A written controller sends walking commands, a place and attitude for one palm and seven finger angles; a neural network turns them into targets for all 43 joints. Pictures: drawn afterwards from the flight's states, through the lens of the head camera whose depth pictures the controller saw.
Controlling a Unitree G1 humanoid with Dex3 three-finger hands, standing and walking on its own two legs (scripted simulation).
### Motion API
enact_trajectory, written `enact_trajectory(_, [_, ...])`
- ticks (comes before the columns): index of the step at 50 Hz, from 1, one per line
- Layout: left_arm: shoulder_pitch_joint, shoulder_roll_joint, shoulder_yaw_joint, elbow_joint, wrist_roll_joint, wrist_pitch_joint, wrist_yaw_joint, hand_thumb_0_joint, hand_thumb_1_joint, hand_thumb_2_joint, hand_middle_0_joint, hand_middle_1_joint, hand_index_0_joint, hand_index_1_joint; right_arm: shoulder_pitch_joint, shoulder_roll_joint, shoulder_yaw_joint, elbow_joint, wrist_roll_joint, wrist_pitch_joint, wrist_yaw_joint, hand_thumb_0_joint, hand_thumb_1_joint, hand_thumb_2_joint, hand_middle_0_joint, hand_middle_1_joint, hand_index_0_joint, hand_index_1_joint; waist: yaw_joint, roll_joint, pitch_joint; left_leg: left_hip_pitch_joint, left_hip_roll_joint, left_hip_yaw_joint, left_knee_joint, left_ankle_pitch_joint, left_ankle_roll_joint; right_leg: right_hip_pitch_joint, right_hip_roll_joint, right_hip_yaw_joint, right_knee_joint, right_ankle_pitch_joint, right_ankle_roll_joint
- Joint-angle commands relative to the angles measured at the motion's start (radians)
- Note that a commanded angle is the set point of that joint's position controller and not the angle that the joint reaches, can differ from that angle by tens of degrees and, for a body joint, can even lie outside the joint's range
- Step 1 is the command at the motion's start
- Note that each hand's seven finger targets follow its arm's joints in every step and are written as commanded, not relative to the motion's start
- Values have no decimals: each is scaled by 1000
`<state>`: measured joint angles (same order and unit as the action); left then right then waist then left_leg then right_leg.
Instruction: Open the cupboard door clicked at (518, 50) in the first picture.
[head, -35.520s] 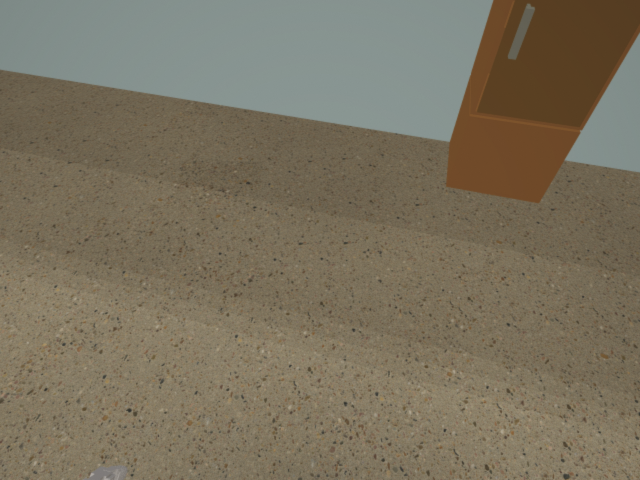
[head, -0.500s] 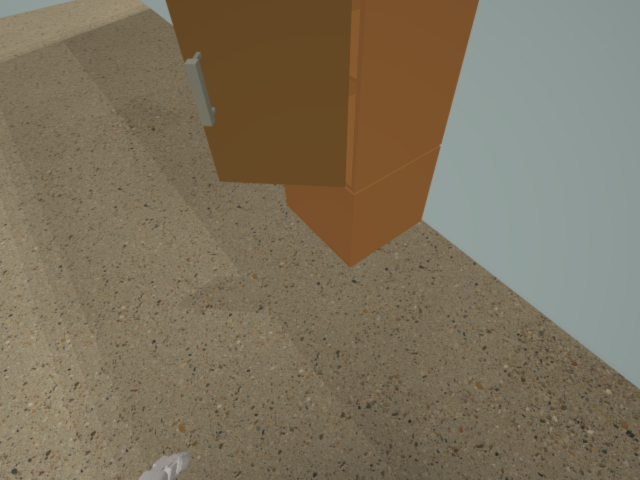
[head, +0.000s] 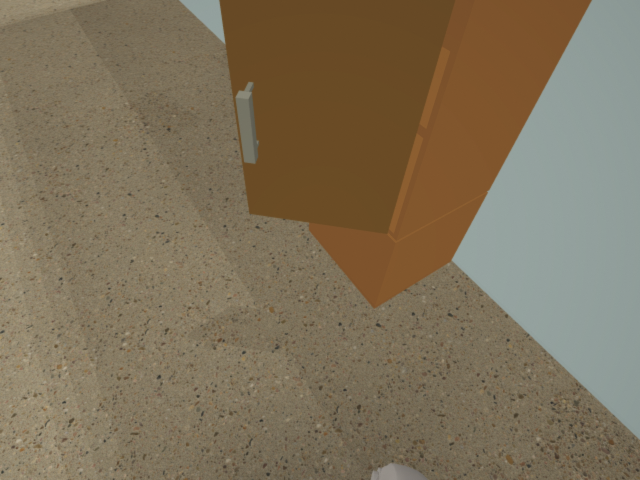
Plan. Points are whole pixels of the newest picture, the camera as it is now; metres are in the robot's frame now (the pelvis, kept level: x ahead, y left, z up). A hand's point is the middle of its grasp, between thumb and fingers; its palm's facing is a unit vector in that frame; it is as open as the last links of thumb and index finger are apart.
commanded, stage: take the last steps up to it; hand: left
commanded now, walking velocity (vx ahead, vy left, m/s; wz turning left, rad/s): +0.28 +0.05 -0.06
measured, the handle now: (250, 123) +0.77 +0.22 -0.02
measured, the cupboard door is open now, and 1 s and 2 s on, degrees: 48 48 48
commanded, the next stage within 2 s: come to a stop and stand still in 0.28 s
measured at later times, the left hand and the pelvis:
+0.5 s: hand (217, 397) +0.25 +0.18 -0.17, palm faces +0.04 -0.98 -0.20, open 7.2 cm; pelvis +0.18 +0.00 +0.00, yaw -1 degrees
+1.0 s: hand (202, 402) +0.24 +0.20 -0.17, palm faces -0.01 -0.96 -0.29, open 7.4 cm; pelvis +0.19 +0.00 -0.01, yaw -3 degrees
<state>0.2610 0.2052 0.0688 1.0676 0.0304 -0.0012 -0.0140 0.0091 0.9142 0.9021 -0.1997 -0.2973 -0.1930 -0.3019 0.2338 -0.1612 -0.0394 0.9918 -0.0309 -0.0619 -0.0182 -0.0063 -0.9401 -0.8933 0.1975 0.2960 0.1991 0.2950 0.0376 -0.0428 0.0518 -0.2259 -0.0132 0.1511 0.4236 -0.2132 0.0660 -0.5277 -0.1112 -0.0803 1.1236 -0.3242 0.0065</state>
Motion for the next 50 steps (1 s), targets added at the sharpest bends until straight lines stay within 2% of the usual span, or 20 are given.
enact_trajectory(1, [-56, 19, -5, -93, -4, -17, -8, 0, 900, 900, -200, -300, -200, -300, 138, -132, -18, 21, 4, -17, -4, 0, -900, -900, 200, 300, 200, 300, -35, 80, -11, 129, 292, -215, -269, 145, 121, -79, -27, 33, -147, 72, 0])
enact_trajectory(9, [-187, 29, -16, -152, -6, -23, -6, 0, 900, 900, -200, -300, -200, -300, 202, -132, -6, 78, -2, -6, -5, 0, -900, -900, 200, 300, 200, 300, -56, 88, 23, 162, 276, -154, -161, 360, 101, 87, 36, -17, -450, 72, -26])
enact_trajectory(12, [1, 72, 3, -97, -4, -38, -2, 0, 900, 900, -200, -300, -200, -300, 185, -119, -1, 90, 12, -4, -5, 0, -900, -900, 200, 300, 200, 300, 32, 31, -59, 20, 176, -75, 116, 349, 19, 481, 54, 3, -621, 220, -57])
enact_trajectory(13, [135, 151, 25, -60, -2, -49, 6, 0, 900, 900, -200, -300, -200, -300, 186, -102, -2, 69, 22, -6, -1, 0, -900, -900, 200, 300, 200, 300, 72, -110, -136, -199, 78, -6, 335, 129, -36, 721, -142, 261, -648, 335, -143])
enact_trajectory(14, [214, 224, 37, -45, -14, -47, 15, 0, 900, 900, -200, -300, -200, -300, 197, -97, -5, 44, 24, -1, 2, 0, -900, -900, 200, 300, 200, 300, 78, -223, -157, -352, -5, 5, 625, -406, -74, 789, -373, 516, -795, 450, -284])
enact_trajectory(15, [174, 196, 37, -56, -21, -48, 28, 0, 900, 900, -200, -300, -200, -300, 125, -111, -10, 42, 21, 8, -3, 0, -900, -900, 200, 300, 200, 300, 78, -114, -119, -383, 54, -132, 729, -394, -74, 671, -368, 524, -833, 397, -301])
enact_trajectory(20, [-27, 79, 4, -98, -14, -63, 34, 0, 900, 900, -200, -300, -200, -300, 129, -18, 0, 62, 15, 41, 12, 0, -900, -900, 200, 300, 200, 300, -46, -90, -61, -191, 115, -121, 469, -188, -108, 328, -196, 141, -865, 506, -190])
enact_trajectory(25, [-54, 91, -3, -68, -19, -40, 42, 0, 900, 900, -200, -300, -200, -300, 158, -11, 5, 80, 18, 53, 3, 0, -900, -900, 200, 300, 200, 300, -70, -40, -102, 45, 40, -71, 62, 117, -128, 296, -89, 70, -704, 551, -107])
enact_trajectory(27, [-11, 70, -11, -69, -27, -16, 46, 0, 900, 900, -200, -300, -200, -300, 122, -109, -12, 54, 17, 48, -5, 0, -900, -900, 200, 300, 200, 300, -43, 100, -114, 86, 193, -209, 18, 439, -56, 244, -13, 39, -629, 290, -26])
enact_trajectory(28, [16, 52, -15, -69, -24, -2, 53, 0, 900, 900, -200, -300, -200, -300, 94, -159, -23, 38, 14, 57, -10, 0, -900, -900, 200, 300, 200, 300, -36, 120, -84, 15, 263, -259, -1, 439, -5, 264, 28, 20, -629, 84, -4])
enact_trajectory(30, [11, 50, -15, -74, -20, 20, 45, 0, 900, 900, -200, -300, -200, -300, 35, -182, -25, 16, 12, 66, -22, 0, -900, -900, 200, 300, 200, 300, -31, 172, 5, -62, 287, -294, -48, 485, 38, 250, 61, -3, -543, 38, 4])
enact_trajectory(32, [22, 74, -10, -79, -25, 34, 39, 0, 900, 900, -200, -300, -200, -300, 38, -206, -33, 7, 9, 69, -33, 0, -900, -900, 200, 300, 200, 300, -47, 279, -78, 32, 342, -325, -70, 663, 96, 209, 79, 18, -341, -187, 7])
enact_trajectory(35, [1, 77, -2, -92, -23, 37, 39, 0, 900, 900, -200, -300, -200, -300, 25, -228, -47, -12, 2, 76, -41, 0, -900, -900, 200, 300, 200, 300, -68, 228, -149, 171, 369, -321, 7, 817, 150, 103, 89, 68, -193, -283, 6])
enact_trajectory(39, [19, 66, 0, -113, -23, 39, 36, 0, 900, 900, -200, -300, -200, -300, -25, -237, -55, -36, 2, 80, -42, 0, -900, -900, 200, 300, 200, 300, -55, 195, -171, 161, 357, -284, 24, 739, 129, 165, 90, 66, -316, -211, 2])
enact_trajectory(42, [101, 86, 6, -99, -15, 36, 34, 0, 900, 900, -200, -300, -200, -300, -72, -228, -56, -49, 16, 90, -29, 0, -900, -900, 200, 300, 200, 300, -11, 137, -156, -8, 272, -235, 59, 370, 49, 376, 88, 38, -641, 89, -2])
enact_trajectory(44, [34, 199, 14, -120, 2, 20, 40, 0, 900, 900, -200, -300, -200, -300, -63, -115, -36, -72, 28, 101, -6, 0, -900, -900, 200, 300, 200, 300, -41, -233, -49, -157, 36, -87, 238, -218, -85, 313, -190, 341, -867, 262, -128])
enact_trajectory(45, [5, 212, 5, -139, 0, 17, 35, 0, 900, 900, -200, -300, -200, -300, -84, -117, -34, -76, 26, 110, 4, 0, -900, -900, 200, 300, 200, 300, -26, -132, -55, -100, 18, -124, 376, -324, -89, 192, -245, 346, -890, 209, -188])
enact_trajectory(47, [-7, 155, -5, -177, 9, 9, 87, 0, 900, 900, -200, -300, -200, -300, -109, -157, -46, -123, 18, 91, 0, 0, -900, -900, 200, 300, 200, 300, -49, -35, -75, -179, 20, -84, 427, -244, -105, 322, -130, 403, -759, 633, -175])
enact_trajectory(48, [-31, 194, -3, -212, 1, -10, 91, 0, 900, 900, -200, -300, -200, -300, -89, -115, -33, -138, 23, 84, 12, 0, -900, -900, 200, 300, 200, 300, -57, -66, -123, -189, 43, -118, 348, -178, -77, 419, -113, 284, -649, 714, -174])
enact_trajectory(50, [-6, 178, -14, -213, -8, -23, 83, 0, 900, 900, -200, -300, -200, -300, -52, -92, -15, -144, 25, 76, 18, 0, -900, -900, 200, 300, 200, 300, -62, -70, -142, -56, 16, -92, 117, -32, -63, 410, -66, 197, -571, 686, -117])
